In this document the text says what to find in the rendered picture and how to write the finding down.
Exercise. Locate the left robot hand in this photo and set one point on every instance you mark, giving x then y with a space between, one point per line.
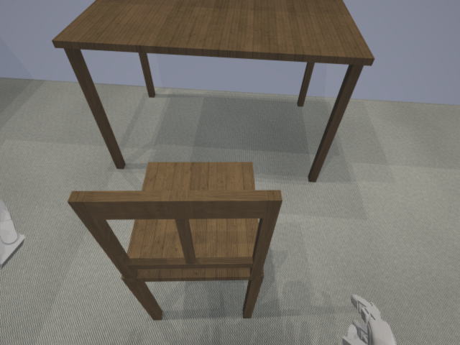
10 240

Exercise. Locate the right robot hand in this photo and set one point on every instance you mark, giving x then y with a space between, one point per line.
377 332

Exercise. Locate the table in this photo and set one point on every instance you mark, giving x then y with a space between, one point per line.
312 31

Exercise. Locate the chair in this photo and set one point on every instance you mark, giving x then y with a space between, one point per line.
194 221

